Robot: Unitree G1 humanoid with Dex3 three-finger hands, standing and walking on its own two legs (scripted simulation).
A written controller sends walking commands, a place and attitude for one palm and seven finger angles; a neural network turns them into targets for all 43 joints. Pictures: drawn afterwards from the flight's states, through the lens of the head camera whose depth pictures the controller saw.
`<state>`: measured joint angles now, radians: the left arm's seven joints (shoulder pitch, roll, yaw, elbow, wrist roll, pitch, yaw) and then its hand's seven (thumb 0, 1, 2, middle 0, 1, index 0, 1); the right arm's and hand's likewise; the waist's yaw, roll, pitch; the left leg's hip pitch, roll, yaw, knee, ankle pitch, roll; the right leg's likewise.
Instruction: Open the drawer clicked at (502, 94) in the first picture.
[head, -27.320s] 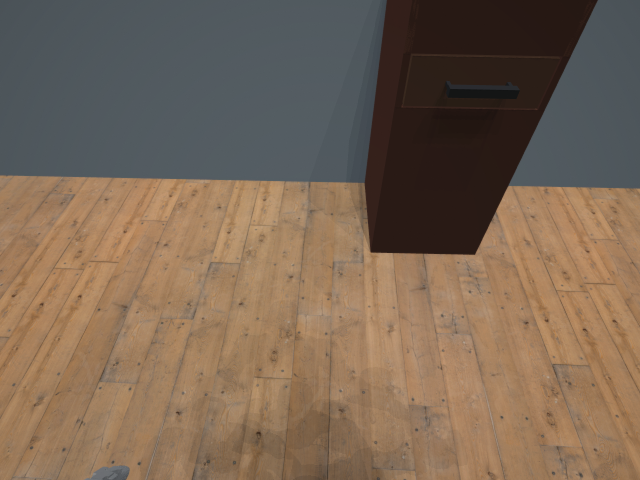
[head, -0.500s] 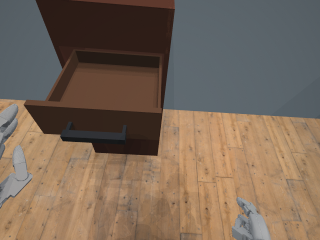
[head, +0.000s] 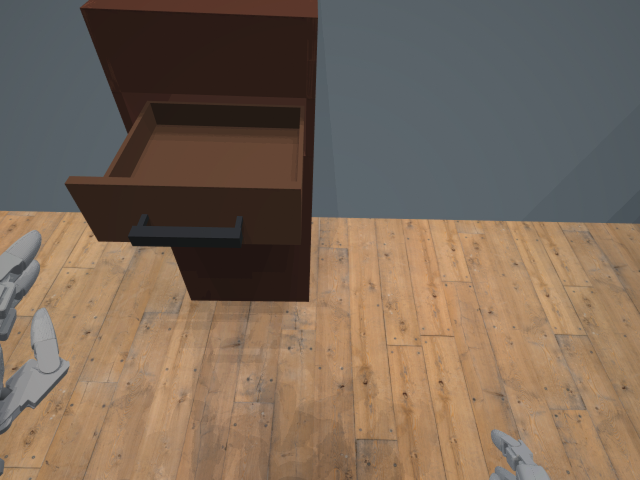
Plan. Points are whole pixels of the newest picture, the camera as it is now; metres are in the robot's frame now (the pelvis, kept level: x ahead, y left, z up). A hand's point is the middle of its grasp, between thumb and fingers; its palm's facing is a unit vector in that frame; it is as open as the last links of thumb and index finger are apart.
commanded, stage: stop stepping back and stand still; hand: left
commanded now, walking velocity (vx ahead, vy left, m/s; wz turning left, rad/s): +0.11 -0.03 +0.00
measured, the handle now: (189, 228) +0.52 +0.24 -0.03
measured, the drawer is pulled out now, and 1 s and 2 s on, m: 0.30 0.30 0.30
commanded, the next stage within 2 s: let the arm hang, fingers relaxed in 0.32 s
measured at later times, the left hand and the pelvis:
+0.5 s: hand (88, 392) +0.20 +0.24 +0.07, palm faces +0.25 -0.85 -0.46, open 7.4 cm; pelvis -0.01 +0.00 +0.00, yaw +1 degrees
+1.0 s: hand out of the picture -0.05 +0.19 -0.16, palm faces +0.02 -0.97 -0.23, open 7.2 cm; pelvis -0.01 +0.00 +0.01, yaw +0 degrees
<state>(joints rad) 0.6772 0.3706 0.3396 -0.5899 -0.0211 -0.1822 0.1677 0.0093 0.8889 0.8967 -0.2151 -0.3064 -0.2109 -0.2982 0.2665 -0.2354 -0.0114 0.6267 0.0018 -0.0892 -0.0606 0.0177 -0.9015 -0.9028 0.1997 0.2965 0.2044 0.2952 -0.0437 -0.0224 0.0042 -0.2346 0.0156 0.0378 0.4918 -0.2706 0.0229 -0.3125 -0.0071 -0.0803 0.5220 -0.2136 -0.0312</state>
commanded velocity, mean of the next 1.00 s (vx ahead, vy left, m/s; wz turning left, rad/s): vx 0.03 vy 0.00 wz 0.00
